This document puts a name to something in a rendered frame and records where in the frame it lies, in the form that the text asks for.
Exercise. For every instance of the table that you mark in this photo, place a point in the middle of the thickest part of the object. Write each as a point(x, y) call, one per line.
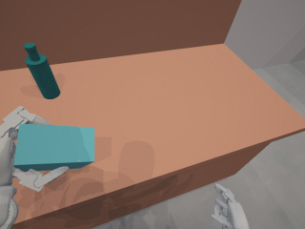
point(172, 107)

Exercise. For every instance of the robot left hand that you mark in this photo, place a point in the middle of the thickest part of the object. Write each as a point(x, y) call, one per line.
point(8, 133)

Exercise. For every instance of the robot left forearm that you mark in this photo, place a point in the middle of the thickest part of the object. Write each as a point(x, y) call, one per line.
point(8, 207)

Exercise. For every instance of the robot right hand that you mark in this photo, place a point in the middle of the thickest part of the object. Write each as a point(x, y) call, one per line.
point(233, 216)

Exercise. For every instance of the sponge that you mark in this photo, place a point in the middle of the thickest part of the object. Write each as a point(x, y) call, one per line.
point(48, 147)

